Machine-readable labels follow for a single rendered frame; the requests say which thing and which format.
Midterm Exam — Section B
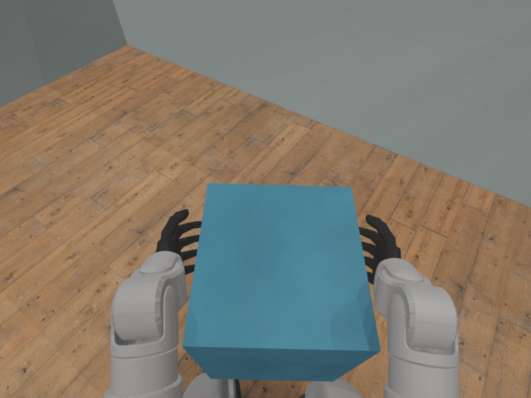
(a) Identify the left robot thigh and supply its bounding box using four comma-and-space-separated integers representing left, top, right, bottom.
183, 372, 236, 398

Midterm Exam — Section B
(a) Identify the carton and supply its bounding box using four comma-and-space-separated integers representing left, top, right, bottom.
183, 183, 381, 381

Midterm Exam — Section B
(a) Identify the robot left hand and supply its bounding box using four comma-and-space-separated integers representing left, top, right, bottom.
155, 209, 202, 275

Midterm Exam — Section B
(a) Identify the right robot thigh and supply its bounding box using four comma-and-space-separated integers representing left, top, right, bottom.
305, 379, 363, 398

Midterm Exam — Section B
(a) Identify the robot left forearm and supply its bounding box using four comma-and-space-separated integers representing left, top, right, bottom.
104, 251, 188, 398

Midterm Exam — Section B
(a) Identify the robot thigh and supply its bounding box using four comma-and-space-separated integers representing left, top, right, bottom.
305, 379, 363, 398
183, 372, 236, 398

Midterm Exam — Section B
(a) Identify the robot right forearm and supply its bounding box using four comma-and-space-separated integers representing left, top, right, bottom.
373, 258, 460, 398

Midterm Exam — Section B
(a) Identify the robot right hand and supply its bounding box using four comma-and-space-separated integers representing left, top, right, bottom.
359, 215, 401, 284

